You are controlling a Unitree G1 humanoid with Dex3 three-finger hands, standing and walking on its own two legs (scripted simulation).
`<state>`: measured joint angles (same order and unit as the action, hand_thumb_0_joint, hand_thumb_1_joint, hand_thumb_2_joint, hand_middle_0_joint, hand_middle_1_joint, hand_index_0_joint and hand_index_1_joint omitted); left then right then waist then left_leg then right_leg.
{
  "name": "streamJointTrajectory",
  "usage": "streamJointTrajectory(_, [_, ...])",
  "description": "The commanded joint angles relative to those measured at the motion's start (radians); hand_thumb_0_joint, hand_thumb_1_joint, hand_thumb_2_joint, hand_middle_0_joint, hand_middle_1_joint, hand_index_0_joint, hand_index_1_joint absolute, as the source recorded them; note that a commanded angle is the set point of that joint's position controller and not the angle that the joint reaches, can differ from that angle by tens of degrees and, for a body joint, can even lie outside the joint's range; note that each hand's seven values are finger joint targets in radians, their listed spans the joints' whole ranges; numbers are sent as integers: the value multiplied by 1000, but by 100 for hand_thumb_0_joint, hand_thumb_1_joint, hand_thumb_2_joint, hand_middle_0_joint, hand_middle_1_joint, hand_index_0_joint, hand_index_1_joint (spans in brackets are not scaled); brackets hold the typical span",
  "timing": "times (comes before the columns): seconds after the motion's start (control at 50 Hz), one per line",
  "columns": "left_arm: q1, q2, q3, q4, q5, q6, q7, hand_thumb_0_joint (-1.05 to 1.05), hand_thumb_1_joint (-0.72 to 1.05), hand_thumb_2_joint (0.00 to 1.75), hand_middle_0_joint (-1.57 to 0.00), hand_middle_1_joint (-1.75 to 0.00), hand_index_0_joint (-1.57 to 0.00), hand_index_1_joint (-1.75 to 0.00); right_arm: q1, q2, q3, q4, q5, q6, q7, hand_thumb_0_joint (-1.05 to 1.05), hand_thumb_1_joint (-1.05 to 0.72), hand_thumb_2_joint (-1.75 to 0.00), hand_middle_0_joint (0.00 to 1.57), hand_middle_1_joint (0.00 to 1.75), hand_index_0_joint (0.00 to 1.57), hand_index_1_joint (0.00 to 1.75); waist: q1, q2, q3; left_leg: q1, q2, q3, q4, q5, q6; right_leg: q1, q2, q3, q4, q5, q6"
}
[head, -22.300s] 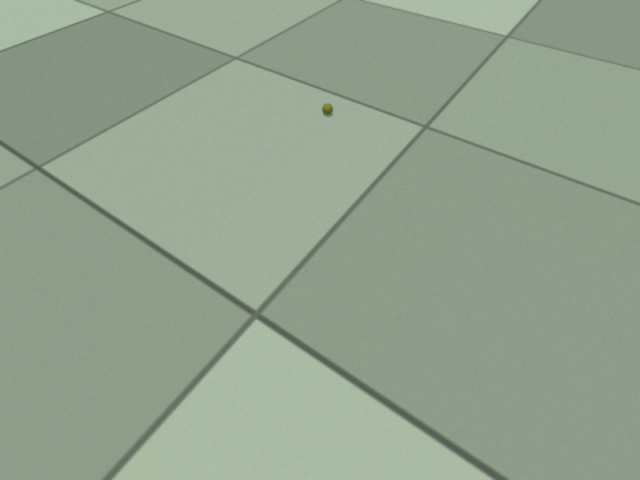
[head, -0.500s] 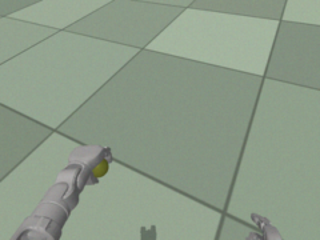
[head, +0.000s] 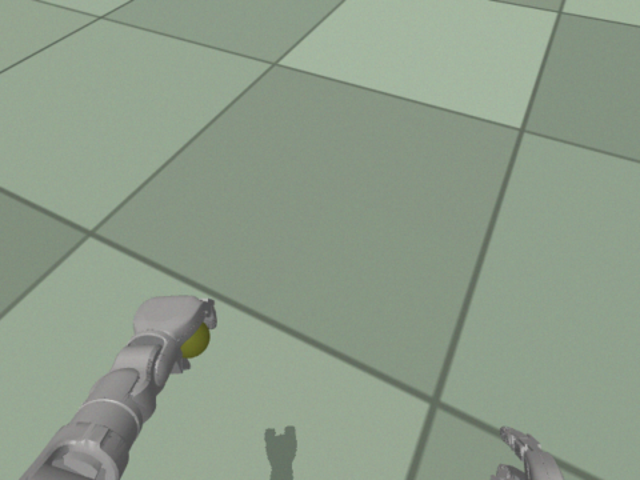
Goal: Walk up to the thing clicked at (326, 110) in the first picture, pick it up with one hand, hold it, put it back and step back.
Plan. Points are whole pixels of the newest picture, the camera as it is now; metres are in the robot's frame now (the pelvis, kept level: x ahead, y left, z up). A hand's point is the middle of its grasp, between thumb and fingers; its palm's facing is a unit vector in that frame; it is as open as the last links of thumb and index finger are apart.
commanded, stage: crouch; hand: left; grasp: from above
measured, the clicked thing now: (189, 337) +0.32 +0.22 -0.09
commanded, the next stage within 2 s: lower in 1.70 s
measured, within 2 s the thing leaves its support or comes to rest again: neither
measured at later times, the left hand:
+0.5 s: hand (214, 357) +0.37 +0.24 -0.32, palm faces -0.43 +0.03 -0.90, open 8.3 cm
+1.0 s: hand (227, 375) +0.39 +0.26 -0.50, palm faces -0.45 -0.01 -0.89, open 8.2 cm
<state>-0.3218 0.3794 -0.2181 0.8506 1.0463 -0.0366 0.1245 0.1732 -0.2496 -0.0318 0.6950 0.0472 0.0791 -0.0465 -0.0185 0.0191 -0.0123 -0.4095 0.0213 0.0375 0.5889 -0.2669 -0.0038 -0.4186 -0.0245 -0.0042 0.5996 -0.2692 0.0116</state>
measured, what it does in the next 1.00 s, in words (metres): lowers itself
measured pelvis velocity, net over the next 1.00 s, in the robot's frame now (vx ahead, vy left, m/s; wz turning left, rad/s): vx -0.06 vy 0.01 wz -0.04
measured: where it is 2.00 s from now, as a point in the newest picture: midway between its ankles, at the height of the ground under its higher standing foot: outside the picture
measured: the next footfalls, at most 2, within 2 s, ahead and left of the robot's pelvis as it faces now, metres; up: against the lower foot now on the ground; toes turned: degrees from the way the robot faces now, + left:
none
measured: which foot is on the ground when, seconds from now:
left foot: down 0.00-1.00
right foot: down 0.00-1.00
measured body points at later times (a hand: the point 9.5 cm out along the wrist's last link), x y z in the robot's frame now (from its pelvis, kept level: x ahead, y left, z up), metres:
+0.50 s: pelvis -0.05 +0.01 -0.20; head +0.12 +0.02 +0.22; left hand +0.39 +0.24 -0.27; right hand -0.01 -0.27 -0.33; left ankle +0.02 +0.12 -0.73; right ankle +0.02 -0.13 -0.73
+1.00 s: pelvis -0.06 +0.01 -0.34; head +0.17 +0.05 +0.05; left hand +0.41 +0.25 -0.45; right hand +0.01 -0.28 -0.45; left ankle +0.02 +0.12 -0.73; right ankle +0.02 -0.13 -0.73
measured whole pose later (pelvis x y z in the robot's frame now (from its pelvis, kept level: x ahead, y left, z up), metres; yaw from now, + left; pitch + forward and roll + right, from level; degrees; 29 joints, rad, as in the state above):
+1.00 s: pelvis -0.06 +0.01 -0.34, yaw -2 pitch +38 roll -6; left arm -0.88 0.60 0.04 1.33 1.23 -0.14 0.38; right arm 0.14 -0.26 -0.02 0.73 -0.11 -0.08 0.08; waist -0.19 0.02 -0.14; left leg -2.09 0.02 -0.07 2.09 -0.67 0.01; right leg -2.03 -0.03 -0.05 2.03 -0.67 0.02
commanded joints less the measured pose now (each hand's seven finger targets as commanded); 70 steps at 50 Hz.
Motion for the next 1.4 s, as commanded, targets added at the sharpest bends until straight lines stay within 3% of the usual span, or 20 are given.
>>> streamJointTrajectory(0.0, [-406, 148, 66, -21, 43, -22, 126, 0, 46, 57, -79, -76, -85, -70, 37, -148, -68, -57, -19, -35, 7, 0, -90, -90, 20, 30, 20, 30, -57, -51, -273, -34, -35, -3, 137, 138, 9, -133, 39, 1, 75, 134, -22])
streamJointTrajectory(0.04, [-453, 188, 97, 29, 73, -37, 169, 0, 45, 57, -78, -76, -84, -70, 57, -150, -76, -54, -32, -44, 13, 0, -90, -90, 20, 30, 20, 30, -55, -25, -337, -162, -39, -4, 252, 98, 6, -226, 38, 6, 178, 101, -25])
streamJointTrajectory(0.12, [-542, 193, 104, 112, 120, -43, 234, 0, 47, 56, -78, -77, -85, -70, 91, -157, -82, -64, -43, -55, 23, 0, -90, -90, 20, 30, 20, 30, -79, 11, -458, -380, -41, -1, 434, 14, 8, -389, 37, 11, 351, 37, -29])
streamJointTrajectory(0.18, [-587, 213, 123, 184, 120, -34, 264, 0, 52, 52, -80, -78, -88, -70, 117, -167, -88, -53, -53, -66, 19, 0, -90, -90, 20, 30, 20, 30, -87, 59, -534, -449, -33, -22, 541, 2, 9, -546, 48, -12, 472, 2, -39])
streamJointTrajectory(0.28, [-678, 293, 176, 208, 112, -11, 293, 0, 48, 59, -79, -80, -86, -73, 139, -174, -94, -56, -67, -89, 12, 0, -90, -90, 20, 30, 20, 30, -85, 72, -659, -659, -31, -43, 679, -130, 13, -686, 42, -18, 624, -102, -43])
streamJointTrajectory(0.32, [-699, 274, 169, 234, 104, 2, 288, 0, 46, 57, -78, -78, -85, -71, 151, -177, -96, -48, -70, -94, 9, 0, -90, -90, 20, 30, 20, 30, -106, 80, -686, -696, -27, -53, 720, -146, 9, -748, 42, -24, 683, -120, -47])
streamJointTrajectory(0.38, [-720, 305, 191, 238, 95, 13, 274, 0, 46, 56, -79, -76, -85, -70, 159, -177, -100, -34, -78, -105, 8, 0, -90, -90, 20, 30, 20, 30, -108, 89, -756, -747, -25, -60, 796, -139, 15, -806, 42, -33, 754, -123, -50])
streamJointTrajectory(0.5, [-759, 326, 215, 280, 94, -15, 238, 0, 53, 58, -83, -77, -90, -69, 166, -179, -94, -27, -90, -118, 23, 0, -90, -90, 20, 30, 20, 30, -146, 84, -717, -923, -26, -87, 921, -261, 20, -1001, 36, -48, 888, -229, -54])
streamJointTrajectory(0.6, [-817, 369, 242, 262, 128, -73, 231, 0, 59, 58, -87, -75, -94, -68, 184, -196, -81, -14, -103, -134, 46, 0, -90, -90, 20, 30, 20, 30, -162, 133, -780, -952, -24, -126, 1020, -235, 12, -1160, 28, -70, 1017, -226, -56])
streamJointTrajectory(0.68, [-804, 426, 279, 253, 161, -105, 257, 0, 60, 57, -90, -72, -96, -65, 200, -202, -73, -3, -115, -143, 68, 0, -90, -90, 20, 30, 20, 30, -150, 184, -846, -972, -30, -108, 1098, -183, 11, -1186, 25, -72, 1076, -189, -55])
streamJointTrajectory(0.72, [-841, 427, 280, 240, 174, -110, 273, 0, 60, 59, -90, -73, -96, -67, 202, -201, -70, -1, -123, -144, 79, 0, -90, -90, 20, 30, 20, 30, -160, 207, -875, -985, -32, -91, 1140, -168, 16, -1202, 31, -74, 1100, -176, -55])
streamJointTrajectory(0.78, [-849, 397, 273, 285, 179, -105, 290, 0, 62, 63, -92, -74, -98, -68, 211, -209, -70, 15, -136, -151, 97, 0, -91, -90, 20, 30, 20, 30, -182, 207, -840, -1005, -26, -97, 1187, -135, 17, -1262, 27, -84, 1141, -155, -53])
streamJointTrajectory(0.82, [-920, 453, 297, 244, 182, -104, 302, 0, 61, 63, -92, -74, -97, -69, 204, -213, -75, 13, -140, -155, 103, 0, -91, -90, 20, 30, 20, 30, -172, 260, -873, -1004, -23, -95, 1203, -152, 13, -1287, 26, -84, 1172, -163, -56])
streamJointTrajectory(0.88, [-896, 435, 285, 324, 184, -99, 305, 0, 65, 61, -95, -71, -101, -66, 205, -217, -70, 22, -148, -158, 112, 0, -91, -90, 20, 30, 20, 30, -197, 225, -799, -1076, -22, -88, 1242, -191, 18, -1313, 28, -86, 1187, -181, -52])
streamJointTrajectory(0.92, [-926, 464, 294, 302, 183, -102, 305, 0, 66, 61, -96, -72, -101, -66, 196, -216, -68, 21, -150, -160, 118, 0, -91, -90, 20, 30, 20, 30, -184, 257, -847, -1076, -24, -77, 1272, -174, 19, -1309, 33, -85, 1217, -167, -55])
streamJointTrajectory(1.04, [-910, 468, 292, 389, 172, -99, 292, 0, 70, 59, -98, -71, -104, -65, 192, -214, -60, 20, -159, -159, 131, 0, -91, -90, 20, 30, 20, 30, -204, 193, -810, -1190, -22, -67, 1347, -182, 30, -1303, 41, -89, 1264, -150, -46])
streamJointTrajectory(1.08, [-927, 514, 308, 385, 179, -103, 287, 0, 69, 59, -98, -70, -104, -65, 190, -223, -60, 21, -157, -154, 133, 0, -91, -90, 20, 30, 20, 30, -189, 210, -807, -1212, -23, -62, 1361, -190, 30, -1322, 42, -88, 1280, -159, -47])
streamJointTrajectory(1.1, [-905, 486, 300, 417, 178, -102, 281, 0, 71, 59, -98, -72, -104, -65, 194, -222, -58, 16, -160, -154, 136, 0, -91, -90, 20, 30, 20, 30, -207, 204, -791, -1221, -24, -65, 1370, -191, 29, -1332, 41, -90, 1289, -161, -45])
streamJointTrajectory(1.2, [-950, 555, 322, 401, 185, -120, 279, 0, 69, 57, -98, -69, -104, -63, 189, -226, -47, 20, -161, -143, 144, 0, -91, -90, 20, 30, 20, 30, -194, 201, -811, -1289, -24, -55, 1414, -205, 34, -1319, 52, -93, 1322, -169, -45])
streamJointTrajectory(1.38, [-1002, 556, 310, 460, 202, -143, 289, 0, 64, 51, -95, -64, -100, -58, 185, -247, -26, 30, -172, -145, 152, 0, -91, -90, 20, 30, 20, 30, -223, 260, -731, -1304, -22, -82, 1444, -284, 24, -1472, 48, -121, 1398, -245, -56])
